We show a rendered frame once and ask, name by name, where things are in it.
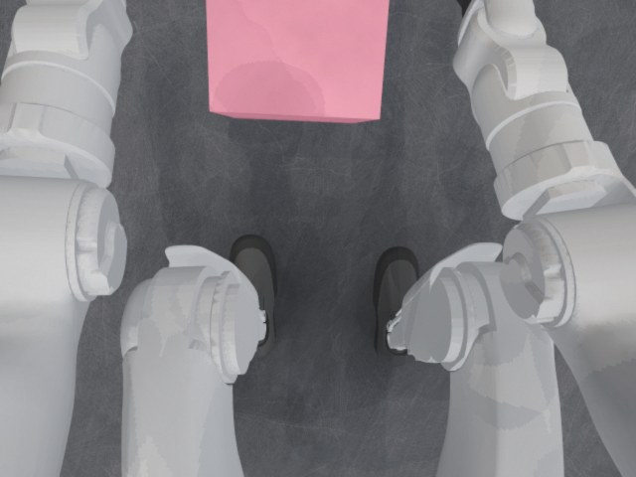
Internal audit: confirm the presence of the robot left upper arm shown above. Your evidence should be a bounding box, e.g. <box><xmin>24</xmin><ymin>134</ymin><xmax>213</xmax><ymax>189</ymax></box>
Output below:
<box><xmin>0</xmin><ymin>175</ymin><xmax>127</xmax><ymax>477</ymax></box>

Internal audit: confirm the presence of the carton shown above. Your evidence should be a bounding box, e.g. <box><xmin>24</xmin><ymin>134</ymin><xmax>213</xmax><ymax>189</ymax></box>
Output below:
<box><xmin>206</xmin><ymin>0</ymin><xmax>390</xmax><ymax>123</ymax></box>

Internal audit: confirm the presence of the robot right upper arm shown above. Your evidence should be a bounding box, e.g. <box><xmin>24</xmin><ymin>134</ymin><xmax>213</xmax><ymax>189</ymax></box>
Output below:
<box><xmin>499</xmin><ymin>203</ymin><xmax>636</xmax><ymax>477</ymax></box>

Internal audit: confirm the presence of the robot right forearm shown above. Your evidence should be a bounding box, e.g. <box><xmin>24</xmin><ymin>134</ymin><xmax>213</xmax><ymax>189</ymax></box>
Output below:
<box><xmin>452</xmin><ymin>0</ymin><xmax>636</xmax><ymax>221</ymax></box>

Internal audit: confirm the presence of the robot right thigh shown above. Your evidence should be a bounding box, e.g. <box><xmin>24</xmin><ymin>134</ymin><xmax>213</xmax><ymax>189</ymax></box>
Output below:
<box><xmin>421</xmin><ymin>261</ymin><xmax>564</xmax><ymax>477</ymax></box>

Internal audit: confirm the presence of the right robot shin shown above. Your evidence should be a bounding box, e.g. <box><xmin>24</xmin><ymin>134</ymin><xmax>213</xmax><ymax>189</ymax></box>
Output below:
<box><xmin>387</xmin><ymin>242</ymin><xmax>545</xmax><ymax>363</ymax></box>

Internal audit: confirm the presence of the robot left forearm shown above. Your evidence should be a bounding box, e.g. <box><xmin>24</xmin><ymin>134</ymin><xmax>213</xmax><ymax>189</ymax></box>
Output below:
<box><xmin>0</xmin><ymin>0</ymin><xmax>133</xmax><ymax>189</ymax></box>

